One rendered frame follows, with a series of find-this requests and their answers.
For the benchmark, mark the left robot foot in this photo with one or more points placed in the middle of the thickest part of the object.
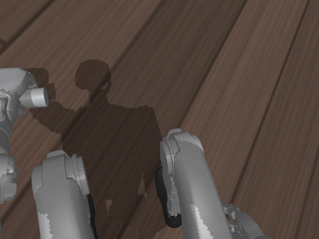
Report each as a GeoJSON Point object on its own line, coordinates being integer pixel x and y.
{"type": "Point", "coordinates": [92, 218]}

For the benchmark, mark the left robot arm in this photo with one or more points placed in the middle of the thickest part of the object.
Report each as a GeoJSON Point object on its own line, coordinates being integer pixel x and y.
{"type": "Point", "coordinates": [9, 105]}

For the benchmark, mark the right robot hand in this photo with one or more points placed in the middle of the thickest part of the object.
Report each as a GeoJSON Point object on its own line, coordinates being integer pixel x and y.
{"type": "Point", "coordinates": [244, 227]}

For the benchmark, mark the can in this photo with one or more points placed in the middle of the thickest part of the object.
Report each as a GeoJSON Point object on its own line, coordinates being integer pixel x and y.
{"type": "Point", "coordinates": [34, 98]}

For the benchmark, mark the right robot foot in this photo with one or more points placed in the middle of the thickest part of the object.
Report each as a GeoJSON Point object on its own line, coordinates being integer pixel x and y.
{"type": "Point", "coordinates": [171, 221]}

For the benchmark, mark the left robot hand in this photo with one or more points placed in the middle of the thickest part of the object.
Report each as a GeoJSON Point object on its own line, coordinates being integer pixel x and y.
{"type": "Point", "coordinates": [16, 81]}

